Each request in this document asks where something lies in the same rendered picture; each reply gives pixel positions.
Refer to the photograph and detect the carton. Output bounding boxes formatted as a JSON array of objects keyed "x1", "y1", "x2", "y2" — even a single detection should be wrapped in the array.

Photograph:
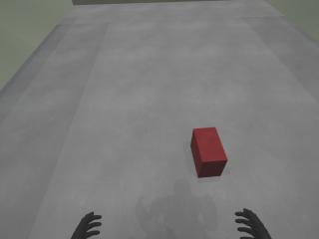
[{"x1": 190, "y1": 127, "x2": 228, "y2": 178}]

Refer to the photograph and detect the left robot hand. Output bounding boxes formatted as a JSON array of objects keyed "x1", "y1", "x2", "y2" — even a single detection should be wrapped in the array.
[{"x1": 71, "y1": 212, "x2": 102, "y2": 239}]

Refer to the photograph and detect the right robot hand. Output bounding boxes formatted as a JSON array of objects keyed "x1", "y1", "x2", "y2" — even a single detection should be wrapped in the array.
[{"x1": 234, "y1": 208, "x2": 272, "y2": 239}]

